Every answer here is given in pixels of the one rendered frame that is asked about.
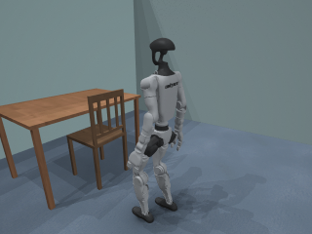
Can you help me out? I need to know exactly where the right robot upper arm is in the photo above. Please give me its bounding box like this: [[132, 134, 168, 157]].
[[174, 71, 187, 109]]

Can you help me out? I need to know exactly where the chair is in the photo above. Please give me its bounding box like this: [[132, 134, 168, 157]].
[[66, 89, 128, 190]]

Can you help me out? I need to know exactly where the robot foot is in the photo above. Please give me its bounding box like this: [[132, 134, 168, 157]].
[[155, 197, 177, 212], [132, 206, 154, 223]]

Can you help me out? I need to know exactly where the left robot foot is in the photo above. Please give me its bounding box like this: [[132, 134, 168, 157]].
[[132, 206, 154, 223]]

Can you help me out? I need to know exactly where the right robot foot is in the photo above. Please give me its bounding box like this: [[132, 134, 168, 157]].
[[155, 197, 177, 212]]

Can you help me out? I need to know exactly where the robot right hand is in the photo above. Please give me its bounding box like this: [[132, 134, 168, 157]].
[[171, 131, 183, 151]]

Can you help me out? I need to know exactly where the table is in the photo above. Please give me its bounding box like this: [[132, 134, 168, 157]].
[[0, 88, 141, 210]]

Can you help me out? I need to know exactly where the robot right forearm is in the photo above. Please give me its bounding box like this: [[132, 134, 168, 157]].
[[175, 105, 187, 133]]

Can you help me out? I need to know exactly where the robot left forearm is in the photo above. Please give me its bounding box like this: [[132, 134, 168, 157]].
[[135, 113, 155, 154]]

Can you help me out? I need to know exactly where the left robot upper arm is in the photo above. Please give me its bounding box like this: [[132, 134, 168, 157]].
[[140, 75, 159, 124]]

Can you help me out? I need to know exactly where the robot left hand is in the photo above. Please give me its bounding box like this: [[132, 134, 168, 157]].
[[127, 151, 143, 176]]

